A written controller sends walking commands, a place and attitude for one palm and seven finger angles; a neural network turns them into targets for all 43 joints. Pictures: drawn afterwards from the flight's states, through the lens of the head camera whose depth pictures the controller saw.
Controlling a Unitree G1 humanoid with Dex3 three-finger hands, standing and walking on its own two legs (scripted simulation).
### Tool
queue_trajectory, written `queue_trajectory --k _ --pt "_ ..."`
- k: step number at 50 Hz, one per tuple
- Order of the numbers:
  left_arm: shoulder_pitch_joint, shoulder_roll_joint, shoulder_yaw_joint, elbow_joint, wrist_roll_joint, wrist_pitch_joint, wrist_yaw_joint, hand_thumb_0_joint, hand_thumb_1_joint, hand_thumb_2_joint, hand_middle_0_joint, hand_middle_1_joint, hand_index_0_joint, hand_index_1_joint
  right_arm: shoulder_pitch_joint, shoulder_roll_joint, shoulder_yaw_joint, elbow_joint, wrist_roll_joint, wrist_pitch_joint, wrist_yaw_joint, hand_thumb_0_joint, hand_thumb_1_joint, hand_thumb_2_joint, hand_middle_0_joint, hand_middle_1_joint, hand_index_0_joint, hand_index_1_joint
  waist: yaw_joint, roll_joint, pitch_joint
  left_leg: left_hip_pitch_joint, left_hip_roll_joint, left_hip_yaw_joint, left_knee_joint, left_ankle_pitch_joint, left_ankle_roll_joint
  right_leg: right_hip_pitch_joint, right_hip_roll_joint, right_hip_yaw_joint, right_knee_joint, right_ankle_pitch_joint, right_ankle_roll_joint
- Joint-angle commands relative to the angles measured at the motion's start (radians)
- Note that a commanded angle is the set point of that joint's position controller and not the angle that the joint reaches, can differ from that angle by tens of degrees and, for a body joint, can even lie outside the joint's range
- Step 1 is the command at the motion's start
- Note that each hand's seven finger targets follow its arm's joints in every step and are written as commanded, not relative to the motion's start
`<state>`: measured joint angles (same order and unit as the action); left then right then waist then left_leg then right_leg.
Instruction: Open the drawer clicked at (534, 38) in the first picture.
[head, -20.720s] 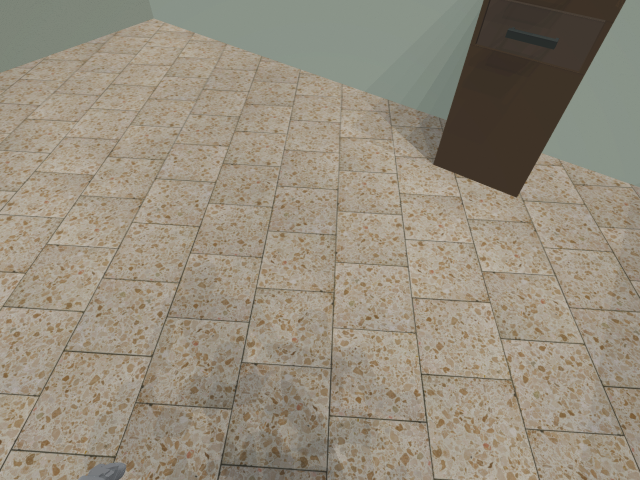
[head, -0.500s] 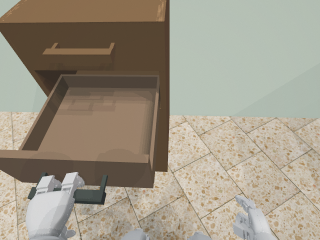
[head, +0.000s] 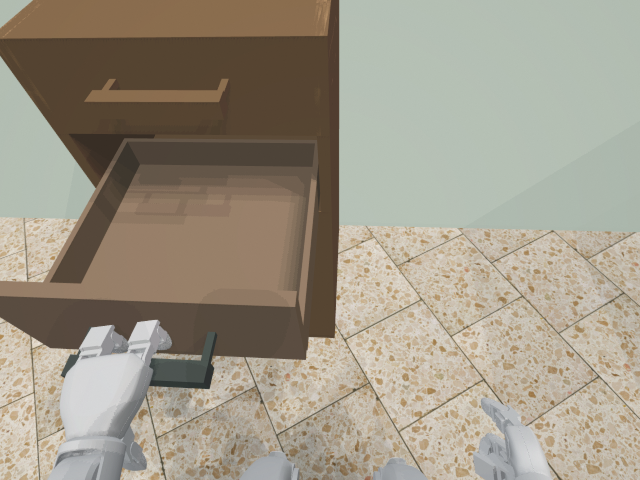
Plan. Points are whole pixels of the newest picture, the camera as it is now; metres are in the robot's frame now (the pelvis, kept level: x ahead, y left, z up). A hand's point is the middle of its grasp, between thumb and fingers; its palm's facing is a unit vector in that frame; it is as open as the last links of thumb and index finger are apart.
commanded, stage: lift the hand off the handle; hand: left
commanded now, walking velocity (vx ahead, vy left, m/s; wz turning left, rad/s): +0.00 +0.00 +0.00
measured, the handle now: (145, 354) +0.26 +0.25 +0.00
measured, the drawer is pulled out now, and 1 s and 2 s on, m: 0.29 0.28 0.28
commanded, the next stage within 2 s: draw the hand back to the body in 1.22 s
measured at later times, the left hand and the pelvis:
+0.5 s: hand (104, 378) +0.21 +0.26 +0.05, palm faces +0.01 -0.10 -0.99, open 13.8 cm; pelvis +0.02 +0.01 +0.03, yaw -1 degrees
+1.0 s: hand (65, 349) +0.22 +0.26 +0.12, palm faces +0.05 -0.10 -0.99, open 13.9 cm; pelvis +0.03 +0.02 +0.05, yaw -1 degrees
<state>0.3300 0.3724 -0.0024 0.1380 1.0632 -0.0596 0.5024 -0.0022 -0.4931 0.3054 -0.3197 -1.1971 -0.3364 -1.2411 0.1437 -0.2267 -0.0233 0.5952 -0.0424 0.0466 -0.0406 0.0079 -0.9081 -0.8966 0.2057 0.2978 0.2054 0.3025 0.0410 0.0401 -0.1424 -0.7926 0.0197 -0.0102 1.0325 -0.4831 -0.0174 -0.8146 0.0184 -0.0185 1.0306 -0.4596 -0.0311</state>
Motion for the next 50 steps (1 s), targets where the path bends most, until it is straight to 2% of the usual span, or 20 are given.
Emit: queue_trajectory --k 1,3,7,10,11,16,20,22,24,25,28,30,34,36,38,40,41,45,48,50 --pt "-0.022 0.184 0.121 -0.249 -0.026 0.011 0.027 0.0 -0.5 0.3 -0.3 -1.2 -0.3 -1.2 -0.065 -0.11 -0.044 -0.175 0.005 -0.055 -0.011 0.0 -0.9 -0.9 0.2 0.3 0.2 0.3 -0.003 0.014 -0.238 0.22 -0.04 0.042 -0.166 0.183 0.046 0.168 0.008 0.014 -0.222 0.199 -0.015" --pt "-0.027 0.19 0.127 -0.273 -0.044 0.008 0.021 0.0 -0.5 0.3 -0.3 -1.2 -0.3 -1.2 -0.07 -0.111 -0.041 -0.174 0.007 -0.059 -0.012 0.0 -0.9 -0.9 0.2 0.3 0.2 0.3 -0.011 -0.006 -0.216 0.221 -0.039 0.042 -0.177 0.18 0.048 0.182 0.005 0.015 -0.242 0.202 -0.01" --pt "0.018 0.224 0.167 -0.282 -0.045 0.009 0.011 0.0 -0.5 0.3 -0.3 -1.2 -0.3 -1.2 -0.076 -0.115 -0.035 -0.175 0.006 -0.059 -0.006 0.0 -0.9 -0.9 0.2 0.3 0.2 0.3 0.0 -0.011 -0.187 0.228 -0.037 0.045 -0.207 0.184 0.045 0.208 0.002 0.022 -0.265 0.21 -0.01" --pt "0.066 0.21 0.161 -0.321 -0.06 0.011 0.0 0.0 -0.5 0.3 -0.3 -1.2 -0.3 -1.2 -0.079 -0.114 -0.035 -0.186 0.009 -0.06 0.003 0.0 -0.9 -0.9 0.2 0.3 0.2 0.3 0.002 -0.006 -0.184 0.259 -0.032 0.045 -0.227 0.211 0.045 0.232 0.0 0.017 -0.276 0.241 -0.011" --pt "0.092 0.193 0.151 -0.301 -0.065 0.016 -0.008 0.0 -0.5 0.3 -0.3 -1.2 -0.3 -1.2 -0.077 -0.113 -0.04 -0.184 0.013 -0.06 0.003 0.0 -0.9 -0.9 0.2 0.3 0.2 0.3 0.0 -0.022 -0.146 0.256 -0.03 0.042 -0.235 0.208 0.045 0.232 0.003 0.013 -0.284 0.241 -0.011" --pt "0.088 0.174 0.114 -0.356 -0.077 0.017 -0.048 0.0 -0.5 0.3 -0.3 -1.2 -0.3 -1.2 -0.083 -0.113 -0.039 -0.192 0.015 -0.064 0.01 0.0 -0.9 -0.9 0.2 0.3 0.2 0.3 -0.003 -0.008 -0.122 0.302 -0.023 0.04 -0.272 0.21 0.046 0.247 -0.002 0.007 -0.314 0.226 -0.01" --pt "0.045 0.209 0.128 -0.438 -0.069 0.0 -0.071 0.0 -0.5 0.3 -0.3 -1.2 -0.3 -1.2 -0.082 -0.113 -0.034 -0.198 0.007 -0.065 0.018 0.0 -0.9 -0.9 0.2 0.3 0.2 0.3 0.007 0.013 -0.153 0.362 -0.017 0.035 -0.293 0.26 0.045 0.263 -0.006 0.002 -0.321 0.246 -0.012" --pt "0.114 0.197 0.131 -0.454 -0.07 -0.001 -0.076 0.0 -0.5 0.3 -0.3 -1.2 -0.3 -1.2 -0.081 -0.11 -0.035 -0.206 0.006 -0.063 0.026 0.0 -0.9 -0.9 0.2 0.3 0.2 0.3 0.018 0.005 -0.157 0.376 -0.014 0.035 -0.299 0.301 0.042 0.281 -0.005 -0.001 -0.321 0.28 -0.014" --pt "0.108 0.182 0.116 -0.48 -0.079 0.004 -0.085 0.0 -0.5 0.3 -0.3 -1.2 -0.3 -1.2 -0.087 -0.107 -0.035 -0.207 0.011 -0.061 0.03 0.0 -0.9 -0.9 0.2 0.3 0.2 0.3 0.011 0.023 -0.129 0.382 -0.009 0.031 -0.31 0.318 0.038 0.29 -0.004 -0.004 -0.327 0.287 -0.016" --pt "0.09 0.204 0.13 -0.508 -0.071 0.001 -0.083 0.0 -0.5 0.3 -0.3 -1.2 -0.3 -1.2 -0.084 -0.107 -0.032 -0.21 0.005 -0.06 0.034 0.0 -0.9 -0.9 0.2 0.3 0.2 0.3 0.017 0.016 -0.146 0.397 -0.009 0.03 -0.309 0.332 0.039 0.287 -0.005 0.0 -0.325 0.294 -0.013" --pt "0.147 0.189 0.126 -0.506 -0.074 0.022 -0.093 0.0 -0.5 0.3 -0.3 -1.2 -0.3 -1.2 -0.093 -0.099 -0.03 -0.217 0.014 -0.055 0.04 0.0 -0.9 -0.9 0.2 0.3 0.2 0.3 0.025 0.007 -0.103 0.394 -0.006 0.03 -0.328 0.331 0.037 0.31 -0.004 -0.004 -0.337 0.303 -0.014" --pt "0.143 0.232 0.17 -0.506 -0.08 0.037 -0.103 0.0 -0.5 0.3 -0.3 -1.2 -0.3 -1.2 -0.098 -0.102 -0.024 -0.213 0.016 -0.05 0.041 0.0 -0.9 -0.9 0.2 0.3 0.2 0.3 0.034 -0.016 -0.12 0.402 -0.008 0.032 -0.339 0.341 0.036 0.348 -0.006 0.006 -0.35 0.334 -0.011" --pt "0.139 0.209 0.138 -0.564 -0.111 0.048 -0.144 0.0 -0.5 0.3 -0.3 -1.2 -0.3 -1.2 -0.113 -0.097 -0.022 -0.221 0.027 -0.052 0.038 0.0 -0.9 -0.9 0.2 0.3 0.2 0.3 0.027 0.029 -0.083 0.433 -0.001 0.028 -0.371 0.338 0.037 0.369 -0.01 0.007 -0.384 0.315 -0.011" --pt "0.144 0.204 0.128 -0.565 -0.122 0.045 -0.168 0.0 -0.5 0.3 -0.3 -1.2 -0.3 -1.2 -0.108 -0.094 -0.02 -0.217 0.026 -0.053 0.036 0.0 -0.9 -0.9 0.2 0.3 0.2 0.3 0.023 -0.018 -0.064 0.442 -0.001 0.028 -0.378 0.324 0.042 0.374 -0.01 0.009 -0.403 0.312 -0.004" --pt "0.117 0.213 0.125 -0.59 -0.124 0.038 -0.19 0.0 -0.5 0.3 -0.3 -1.2 -0.3 -1.2 -0.112 -0.096 -0.016 -0.217 0.025 -0.055 0.034 0.0 -0.9 -0.9 0.2 0.3 0.2 0.3 0.024 -0.004 -0.056 0.456 -0.003 0.026 -0.392 0.321 0.044 0.383 -0.013 0.013 -0.418 0.309 -0.003" --pt "0.12 0.263 0.172 -0.599 -0.126 0.033 -0.206 0.0 -0.5 0.3 -0.3 -1.2 -0.3 -1.2 -0.107 -0.098 -0.011 -0.214 0.022 -0.055 0.033 0.0 -0.9 -0.9 0.2 0.3 0.2 0.3 0.04 -0.001 -0.078 0.475 -0.005 0.026 -0.4 0.34 0.043 0.407 -0.016 0.016 -0.43 0.32 -0.004" --pt "0.118 0.241 0.151 -0.605 -0.129 0.03 -0.214 0.0 -0.5 0.3 -0.3 -1.2 -0.3 -1.2 -0.11 -0.095 -0.014 -0.211 0.026 -0.053 0.032 0.0 -0.9 -0.9 0.2 0.3 0.2 0.3 0.03 0.002 -0.052 0.477 -0.005 0.026 -0.405 0.342 0.042 0.407 -0.014 0.019 -0.436 0.326 -0.005" --pt "0.146 0.287 0.204 -0.659 -0.143 0.021 -0.233 0.0 -0.5 0.3 -0.3 -1.2 -0.3 -1.2 -0.111 -0.099 -0.009 -0.22 0.025 -0.053 0.038 0.0 -0.9 -0.9 0.2 0.3 0.2 0.3 0.055 0.022 -0.094 0.511 -0.003 0.028 -0.423 0.399 0.039 0.461 -0.02 0.016 -0.45 0.375 -0.005" --pt "0.17 0.284 0.215 -0.662 -0.165 0.026 -0.245 0.0 -0.5 0.3 -0.3 -1.2 -0.3 -1.2 -0.115 -0.099 -0.014 -0.221 0.033 -0.047 0.039 0.0 -0.9 -0.9 0.2 0.3 0.2 0.3 0.048 -0.005 -0.052 0.508 -0.001 0.029 -0.438 0.405 0.038 0.476 -0.023 0.023 -0.471 0.405 0.0" --pt "0.153 0.303 0.229 -0.675 -0.171 0.032 -0.257 0.0 -0.5 0.3 -0.3 -1.2 -0.3 -1.2 -0.127 -0.103 -0.007 -0.22 0.034 -0.043 0.042 0.0 -0.9 -0.9 0.2 0.3 0.2 0.3 0.054 0.02 -0.051 0.516 -0.001 0.029 -0.454 0.404 0.035 0.487 -0.024 0.017 -0.482 0.391 0.0"
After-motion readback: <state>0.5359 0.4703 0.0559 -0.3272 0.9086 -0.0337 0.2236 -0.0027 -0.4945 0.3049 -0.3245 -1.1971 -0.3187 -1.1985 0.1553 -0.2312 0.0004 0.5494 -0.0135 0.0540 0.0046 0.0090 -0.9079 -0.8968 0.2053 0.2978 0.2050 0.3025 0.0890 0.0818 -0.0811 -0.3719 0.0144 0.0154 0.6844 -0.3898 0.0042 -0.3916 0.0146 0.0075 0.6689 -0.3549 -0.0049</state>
